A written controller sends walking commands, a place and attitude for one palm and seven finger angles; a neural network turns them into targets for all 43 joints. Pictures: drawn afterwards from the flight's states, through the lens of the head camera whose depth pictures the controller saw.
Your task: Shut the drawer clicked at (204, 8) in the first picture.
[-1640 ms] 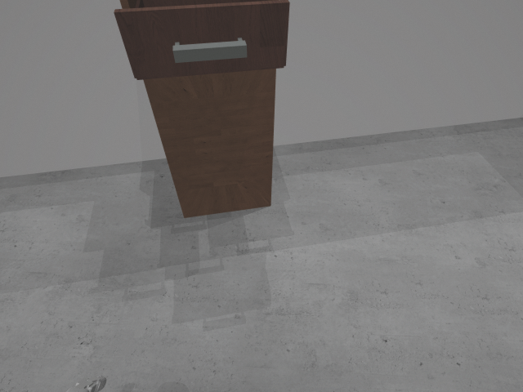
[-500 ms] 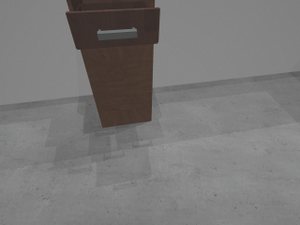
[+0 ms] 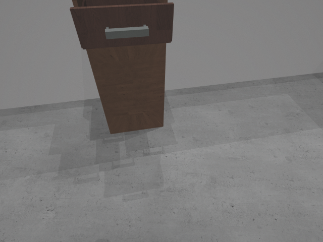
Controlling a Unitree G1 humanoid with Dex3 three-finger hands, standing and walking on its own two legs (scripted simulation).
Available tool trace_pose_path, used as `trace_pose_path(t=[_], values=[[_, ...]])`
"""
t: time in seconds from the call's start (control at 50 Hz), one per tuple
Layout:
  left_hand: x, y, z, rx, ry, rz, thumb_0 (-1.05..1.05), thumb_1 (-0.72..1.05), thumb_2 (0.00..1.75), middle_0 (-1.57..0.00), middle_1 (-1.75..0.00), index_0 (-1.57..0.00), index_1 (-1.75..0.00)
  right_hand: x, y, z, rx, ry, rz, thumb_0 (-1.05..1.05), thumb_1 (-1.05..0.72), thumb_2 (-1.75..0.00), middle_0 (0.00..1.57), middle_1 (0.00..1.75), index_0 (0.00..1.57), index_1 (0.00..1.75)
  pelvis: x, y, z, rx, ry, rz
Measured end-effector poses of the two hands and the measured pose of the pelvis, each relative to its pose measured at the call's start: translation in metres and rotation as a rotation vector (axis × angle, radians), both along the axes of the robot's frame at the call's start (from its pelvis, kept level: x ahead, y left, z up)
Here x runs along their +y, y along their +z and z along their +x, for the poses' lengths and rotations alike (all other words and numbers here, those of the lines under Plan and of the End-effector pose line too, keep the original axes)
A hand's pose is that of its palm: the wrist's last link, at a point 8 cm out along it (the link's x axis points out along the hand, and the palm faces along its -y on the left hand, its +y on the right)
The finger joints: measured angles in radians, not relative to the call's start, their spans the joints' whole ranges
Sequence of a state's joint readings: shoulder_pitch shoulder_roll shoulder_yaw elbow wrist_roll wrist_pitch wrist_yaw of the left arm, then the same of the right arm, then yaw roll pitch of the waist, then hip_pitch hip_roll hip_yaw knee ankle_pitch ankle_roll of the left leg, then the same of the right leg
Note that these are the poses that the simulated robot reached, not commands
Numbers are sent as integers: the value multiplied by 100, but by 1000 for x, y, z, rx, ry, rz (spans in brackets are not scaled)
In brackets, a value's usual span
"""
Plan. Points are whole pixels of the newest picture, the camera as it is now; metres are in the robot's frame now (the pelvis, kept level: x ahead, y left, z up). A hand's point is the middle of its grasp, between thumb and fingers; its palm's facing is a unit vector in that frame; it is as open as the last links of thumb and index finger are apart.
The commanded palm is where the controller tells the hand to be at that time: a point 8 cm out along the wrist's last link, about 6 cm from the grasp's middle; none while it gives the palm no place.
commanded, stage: walk to a spot facing it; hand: left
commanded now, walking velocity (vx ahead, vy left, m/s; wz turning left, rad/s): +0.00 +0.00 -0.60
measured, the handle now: (126, 30) +0.82 +0.20 +0.15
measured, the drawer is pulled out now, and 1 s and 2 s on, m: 0.22 0.22 0.22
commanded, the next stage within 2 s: none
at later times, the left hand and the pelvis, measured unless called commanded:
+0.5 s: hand out of the picture +0.04 +0.17 -0.17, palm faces -0.16 -0.96 -0.21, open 7.4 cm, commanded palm none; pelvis +0.00 -0.01 +0.00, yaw -14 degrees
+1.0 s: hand (116, 191) +0.30 +0.18 -0.17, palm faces -0.48 -0.86 -0.19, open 7.4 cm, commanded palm none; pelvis +0.12 +0.04 +0.00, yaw -32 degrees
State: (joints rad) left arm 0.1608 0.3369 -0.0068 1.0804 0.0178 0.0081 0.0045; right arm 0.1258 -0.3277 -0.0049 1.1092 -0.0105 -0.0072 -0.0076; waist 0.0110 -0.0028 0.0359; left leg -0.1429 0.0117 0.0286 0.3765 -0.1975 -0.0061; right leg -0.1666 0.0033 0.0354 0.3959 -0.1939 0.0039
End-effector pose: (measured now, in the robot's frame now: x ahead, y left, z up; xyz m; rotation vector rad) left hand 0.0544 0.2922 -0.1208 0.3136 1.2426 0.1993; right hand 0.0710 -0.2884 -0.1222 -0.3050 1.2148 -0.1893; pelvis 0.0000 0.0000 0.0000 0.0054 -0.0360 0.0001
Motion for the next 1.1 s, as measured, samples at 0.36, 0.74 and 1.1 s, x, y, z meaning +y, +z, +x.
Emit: trace_pose_path(t=[0.36,0.74,1.1], values=[[-69,-25,-6,38,-87,-88,1,90,90,-20,-30,-20,-30,15,-42,-51,1,-190,126,1,-91,-89,20,30,20,30,-17,-23,-13,13,-176,3],[-17,-38,71,133,-217,-137,1,90,90,-20,-30,-20,-30,48,9,0,-202,-337,0,1,-91,-89,20,30,20,29,33,-13,60,49,-385,-21],[-129,-28,313,-16,-631,-196,1,91,90,-19,-30,-19,-30,171,-8,-114,209,-804,147,1,-91,-89,20,30,20,30,26,-7,140,25,-632,-34]])
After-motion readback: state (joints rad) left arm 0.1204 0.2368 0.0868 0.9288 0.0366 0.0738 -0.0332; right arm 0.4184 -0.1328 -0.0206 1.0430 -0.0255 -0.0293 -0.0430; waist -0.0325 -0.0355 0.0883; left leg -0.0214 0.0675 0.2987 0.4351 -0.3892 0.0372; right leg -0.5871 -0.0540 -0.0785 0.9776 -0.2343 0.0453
